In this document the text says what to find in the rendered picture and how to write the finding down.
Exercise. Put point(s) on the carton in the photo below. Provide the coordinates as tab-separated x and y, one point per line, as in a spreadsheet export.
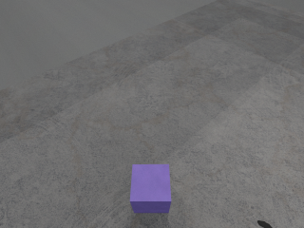
150	191

